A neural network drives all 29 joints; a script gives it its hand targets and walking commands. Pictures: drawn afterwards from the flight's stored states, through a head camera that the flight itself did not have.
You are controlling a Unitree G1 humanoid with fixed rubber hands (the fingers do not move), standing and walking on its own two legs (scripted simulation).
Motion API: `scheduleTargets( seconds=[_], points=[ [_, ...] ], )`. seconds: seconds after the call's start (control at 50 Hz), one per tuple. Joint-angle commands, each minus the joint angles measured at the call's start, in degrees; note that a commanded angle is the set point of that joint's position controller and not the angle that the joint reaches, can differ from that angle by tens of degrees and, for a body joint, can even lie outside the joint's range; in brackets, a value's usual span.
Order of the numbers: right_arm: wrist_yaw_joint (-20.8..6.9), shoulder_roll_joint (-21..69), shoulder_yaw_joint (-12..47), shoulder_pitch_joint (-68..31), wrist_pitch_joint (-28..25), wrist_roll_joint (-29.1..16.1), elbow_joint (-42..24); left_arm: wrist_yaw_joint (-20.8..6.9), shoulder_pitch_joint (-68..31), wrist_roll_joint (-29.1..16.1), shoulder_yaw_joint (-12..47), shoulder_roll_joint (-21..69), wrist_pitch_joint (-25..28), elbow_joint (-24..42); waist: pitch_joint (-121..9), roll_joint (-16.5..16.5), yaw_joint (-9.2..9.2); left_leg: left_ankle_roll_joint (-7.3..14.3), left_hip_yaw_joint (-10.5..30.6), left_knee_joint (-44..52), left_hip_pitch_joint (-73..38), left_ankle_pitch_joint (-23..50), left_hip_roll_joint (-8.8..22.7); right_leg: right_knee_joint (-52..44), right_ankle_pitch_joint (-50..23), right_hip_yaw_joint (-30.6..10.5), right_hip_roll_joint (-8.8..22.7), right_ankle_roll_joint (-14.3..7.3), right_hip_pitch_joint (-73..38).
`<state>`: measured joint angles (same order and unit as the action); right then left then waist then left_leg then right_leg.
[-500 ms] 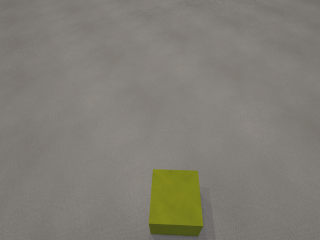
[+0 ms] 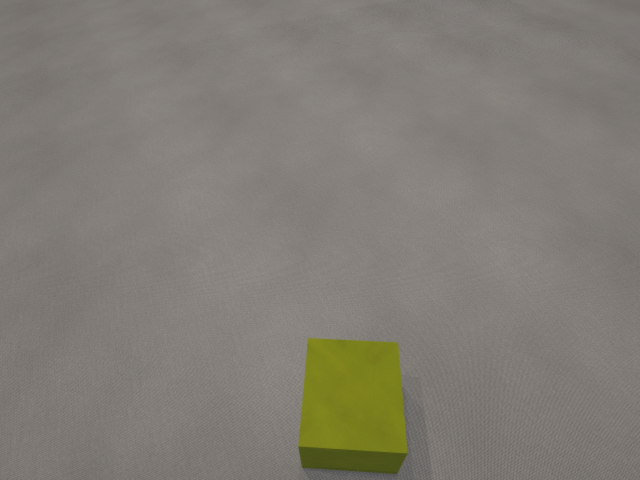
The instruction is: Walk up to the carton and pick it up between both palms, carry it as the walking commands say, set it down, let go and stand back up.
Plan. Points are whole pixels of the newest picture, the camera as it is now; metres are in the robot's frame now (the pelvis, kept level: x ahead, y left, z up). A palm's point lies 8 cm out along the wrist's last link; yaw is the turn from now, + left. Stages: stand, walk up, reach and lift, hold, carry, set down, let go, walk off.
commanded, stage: walk up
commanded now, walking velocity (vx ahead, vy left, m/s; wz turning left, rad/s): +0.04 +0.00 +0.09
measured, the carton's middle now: (351, 403) +0.47 -0.05 -0.67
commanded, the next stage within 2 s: stand in 1.48 s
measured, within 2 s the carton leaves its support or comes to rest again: neither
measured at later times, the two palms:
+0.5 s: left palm out of the picture +0.00 +0.24 -0.14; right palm out of the picture +0.01 -0.22 -0.14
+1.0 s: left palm out of the picture -0.02 +0.21 -0.14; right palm out of the picture -0.01 -0.24 -0.14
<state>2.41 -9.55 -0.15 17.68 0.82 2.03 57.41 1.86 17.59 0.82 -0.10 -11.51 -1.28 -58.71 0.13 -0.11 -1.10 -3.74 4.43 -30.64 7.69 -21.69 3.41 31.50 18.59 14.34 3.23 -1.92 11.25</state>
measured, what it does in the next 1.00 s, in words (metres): stands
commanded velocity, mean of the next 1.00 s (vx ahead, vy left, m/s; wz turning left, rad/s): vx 0.04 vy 0.00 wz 0.03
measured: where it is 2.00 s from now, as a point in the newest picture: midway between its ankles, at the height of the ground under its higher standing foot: outside the picture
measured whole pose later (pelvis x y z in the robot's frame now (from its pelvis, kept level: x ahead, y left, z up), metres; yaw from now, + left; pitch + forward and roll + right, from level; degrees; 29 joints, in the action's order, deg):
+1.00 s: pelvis -0.01 -0.01 +0.00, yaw +0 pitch -2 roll -1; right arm 2.5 -8.9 0.2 18.2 0.9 2.0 60.1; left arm 1.9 18.3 0.7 -0.3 -9.5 -0.8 -60.5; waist 1.2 0.5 -0.5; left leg -5.1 2.3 -27.4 6.7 -18.8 5.5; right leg 27.9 16.2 14.7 1.7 -3.2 9.8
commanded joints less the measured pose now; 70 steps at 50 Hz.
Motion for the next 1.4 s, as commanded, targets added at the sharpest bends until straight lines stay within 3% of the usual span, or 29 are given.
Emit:
scheduleTargets(
  seconds=[0.0, 0.04, 0.08, 0.12, 0.14, 0.16, 0.18, 0.22, 0.24, 0.26, 0.3, 0.36, 0.4, 0.44, 0.46, 0.48, 0.54, 0.6, 0.68, 0.84, 0.9, 0.92, 0.94, 1.0, 1.04, 1.12, 1.18, 1.34, 1.38],
  points=[
    [0.5, -6.6, -1.5, 2.0, -0.8, 0.0, -2.5, 0.6, 4.9, 0.4, -1.5, -7.1, 0.7, 1.9, 3.0, 0.4, -0.50, 3.0, -1.9, 3.1, 10.0, 20.8, 1.4, -7.3, -14.5, -9.3, 8.3, -1.9, -7.3],
    [0.2, -6.7, -1.5, 2.2, -0.8, 0.4, -2.9, 0.5, 3.0, 0.5, -1.2, -6.0, 0.6, 2.4, 4.0, 2.9, 0.30, 3.5, -1.9, 5.3, 10.2, 19.8, 1.6, -6.5, -8.7, -7.5, 6.2, -1.1, -5.4],
    [0.1, -6.2, -1.2, 3.6, -0.8, 0.3, -2.2, 0.1, 3.4, 0.4, -1.0, -5.2, 0.4, 2.4, 4.9, 1.1, 0.26, 4.2, -2.9, 5.8, 12.0, 10.4, 1.4, -9.2, 3.5, -8.5, 5.6, -0.8, -5.8],
    [0.1, -5.4, -1.0, 3.8, -0.7, 0.5, -1.9, 0.0, 4.0, 0.4, -1.1, -5.3, 0.9, 1.8, 6.6, -1.0, 0.20, 3.9, -3.1, 5.9, 12.6, 10.6, 1.2, -10.5, 3.2, -10.0, 6.4, -0.7, -4.8],
    [0.1, -5.6, -1.0, 4.6, -0.9, 0.2, -1.7, -0.3, 4.3, 0.4, -1.3, -5.8, 0.9, 1.8, 6.3, -1.5, 0.18, 4.4, -4.0, 4.9, 13.6, 5.5, 0.6, -11.1, 7.2, -10.9, 6.7, -1.0, -6.3],
    [0.1, -5.5, -1.1, 3.8, -0.9, 0.7, -1.7, -0.1, 4.5, 0.4, -1.1, -5.6, 1.0, 1.4, 8.0, 0.3, -0.03, 3.4, -3.4, 6.0, 12.5, 11.7, 1.5, -11.4, 1.9, -11.3, 7.8, -1.0, -3.4],
    [0.0, -5.2, -0.9, 4.5, -1.3, 0.3, -1.7, -0.2, 4.3, 0.0, -1.2, -5.4, 1.0, 1.6, 7.0, 0.1, 0.43, 3.9, -3.9, 6.0, 11.6, 8.0, 0.8, -10.6, 3.8, -9.6, 6.2, -0.8, -4.2],
    [-0.1, -5.7, -0.8, 4.5, -1.6, 0.3, -1.0, -0.1, 4.5, 0.1, -1.2, -5.1, 1.3, 1.6, 5.7, 1.2, 0.33, 4.0, -2.1, 7.0, 10.7, 15.8, 2.0, -8.1, -2.5, -7.6, 5.3, -0.1, -5.9],
    [0.0, -6.5, -1.0, 3.8, -1.6, 0.3, -1.2, 0.1, 3.2, 0.2, -1.2, -5.8, 1.4, 2.4, 7.0, 2.8, 0.06, 3.6, -2.1, 5.5, 11.2, 24.4, 2.1, -6.6, -10.7, -6.9, 5.5, 0.0, -6.4],
    [0.1, -6.9, -1.2, 3.6, -1.8, 0.2, -1.6, 0.5, 3.9, 0.2, -1.8, -7.2, 1.6, 2.6, 6.2, 1.9, -0.28, 3.3, -1.5, 2.6, 11.5, 30.0, 2.1, -4.4, -21.1, -6.5, 6.1, -0.2, -8.1],
    [0.4, -7.9, -2.1, 3.8, -1.8, -0.2, -2.2, 0.9, 6.1, 0.5, -2.2, -8.1, 1.4, 1.8, 2.7, 2.3, -0.32, 3.3, -3.2, -1.4, 10.9, 32.1, 1.5, -1.5, -30.2, -6.1, 7.7, -1.3, -10.2],
    [0.7, -6.9, -1.7, 4.8, -1.1, 0.1, -1.9, 0.9, 4.8, 0.1, -1.8, -6.6, 0.4, 2.1, 1.2, 4.8, -0.01, 4.0, -2.4, 1.5, 8.2, 31.2, 3.1, -1.4, -18.7, -5.5, 6.3, -1.3, -6.3],
    [0.8, -6.1, -1.0, 4.5, -0.8, 0.0, -1.5, 0.4, 3.3, -0.5, -1.0, -4.2, 0.0, 1.6, 2.3, 4.9, 0.58, 4.5, 1.7, 9.0, 7.5, 27.7, 5.5, -2.0, -10.2, -4.8, 3.0, 0.4, -3.4],
    [0.8, -6.3, -0.9, 4.4, -1.0, -0.5, -1.1, 0.2, 2.9, -0.4, -0.8, -3.6, 0.0, 1.1, 2.9, 3.7, 0.70, 4.4, 2.4, 10.8, 8.9, 25.5, 5.9, -4.4, -10.9, -5.5, 3.4, 0.8, -5.6],
    [0.8, -5.9, -0.5, 4.4, -0.9, -0.5, -0.1, -0.2, 3.7, -0.3, -0.4, -3.1, 0.3, 0.9, 4.2, 4.7, 0.01, 4.3, 1.0, 11.6, 10.9, 22.3, 5.3, -6.1, -10.8, -6.6, 3.9, 0.5, -8.3],
    [0.9, -7.2, -0.9, 3.8, -1.0, -0.3, -0.5, -0.1, 3.5, -0.4, -1.1, -5.3, 0.6, 0.8, 4.0, 1.4, 0.00, 3.6, -0.2, 8.9, 9.5, 25.3, 4.2, -6.3, -14.9, -6.7, 4.7, 0.2, -8.2],
    [0.9, -6.6, -1.2, 4.2, -1.2, -0.3, -0.1, 0.3, 4.5, -0.1, -1.3, -5.4, 0.9, 0.2, 2.5, 1.9, 0.15, 2.9, -2.5, 7.0, 7.4, 26.2, 3.4, -6.8, -19.7, -7.4, 6.5, -0.6, -9.4],
    [0.7, -5.8, -1.2, 4.1, -1.0, -0.3, 0.1, 0.5, 4.5, 0.3, -1.6, -6.1, 1.1, 0.2, 3.1, -0.1, 0.17, 2.3, -4.0, 4.7, 8.6, 23.1, 2.3, -8.2, -22.1, -8.0, 6.9, -0.6, -10.0],
    [0.6, -5.0, -0.8, 3.5, -0.3, -0.3, 0.0, 0.6, 3.9, 0.5, -1.2, -5.2, 0.7, 0.7, 5.6, -0.1, 0.38, 2.2, -3.7, 7.8, 7.8, 20.7, 3.0, -9.8, -14.6, -7.9, 6.5, -0.6, -5.9],
    [0.6, -4.8, -0.6, 4.4, -0.3, -0.1, 1.0, 0.5, 4.0, 0.2, -1.6, -5.8, 1.2, 0.4, 5.3, -1.0, 0.78, 1.9, -4.1, 6.4, 7.7, 16.2, 2.4, -12.3, -11.4, -10.0, 8.4, -1.5, -5.8],
    [0.3, -5.1, -0.8, 3.6, -0.5, 0.0, 0.5, 0.5, 4.2, -0.1, -1.4, -5.4, 1.2, 0.1, 5.5, 1.1, 0.77, 1.8, -5.0, 5.5, 7.7, 16.6, 2.3, -12.4, -11.2, -9.8, 8.2, -1.6, -5.1],
    [0.4, -5.0, -0.6, 4.2, -0.5, -0.1, 0.8, 0.4, 3.8, -0.2, -1.7, -5.5, 1.2, 0.5, 4.0, -0.7, 0.99, 1.8, -4.5, 6.4, 6.9, 17.4, 2.6, -11.7, -10.9, -8.8, 7.5, -1.4, -5.8],
    [0.4, -5.5, -0.7, 4.4, -0.6, 0.0, 0.6, 0.4, 3.0, -0.1, -1.5, -5.3, 1.1, 0.6, 4.3, 1.2, 1.11, 1.9, -4.6, 7.6, 6.7, 17.8, 2.8, -11.8, -8.8, -8.8, 7.2, -1.4, -5.1],
    [0.4, -4.8, -0.4, 4.6, -0.5, 0.3, 1.2, 0.4, 4.0, -0.1, -1.6, -4.5, 1.0, 0.3, 5.3, 1.8, 0.63, 2.4, -4.2, 8.3, 8.1, 16.7, 3.2, -12.5, -3.1, -8.4, 6.0, -0.7, -5.4],
    [0.5, -4.9, -0.2, 4.9, -0.6, 0.3, 1.3, 0.3, 4.5, 0.0, -1.5, -5.5, 1.1, 0.3, 5.7, 0.2, 0.49, 2.1, -4.0, 7.3, 8.6, 14.8, 2.7, -13.2, -3.4, -9.8, 7.1, -1.0, -4.9],
    [0.3, -4.6, -0.2, 4.8, -0.8, 0.1, 1.1, 0.3, 4.4, -0.1, -1.4, -4.5, 1.1, 0.6, 6.2, 0.6, 0.55, 2.1, -3.8, 8.2, 8.3, 16.9, 3.1, -12.5, -5.3, -8.8, 5.9, -0.6, -4.9],
    [0.4, -5.0, -0.4, 4.6, -0.9, 0.6, 1.3, 0.3, 4.3, 0.1, -1.2, -4.6, 1.0, 0.4, 7.1, 3.0, 0.32, 2.2, -4.0, 9.2, 9.0, 18.3, 3.8, -11.7, -4.6, -8.1, 5.4, -0.2, -4.8],
    [0.4, -4.7, -0.2, 4.9, -1.0, 0.0, 1.1, 0.3, 4.7, 0.0, -1.3, -4.6, 1.1, 0.4, 5.2, 1.3, 0.12, 2.0, -3.5, 9.1, 8.9, 15.3, 3.1, -12.0, -4.0, -8.9, 5.5, -0.1, -5.8],
    [0.4, -5.4, -0.5, 4.5, -1.1, 0.2, 0.9, 0.2, 4.2, 0.2, -1.2, -4.1, 1.1, 0.6, 5.7, 2.5, 0.32, 2.2, -4.1, 8.7, 9.6, 16.0, 2.8, -11.9, -4.6, -9.5, 5.8, -0.2, -5.9]
  ],
)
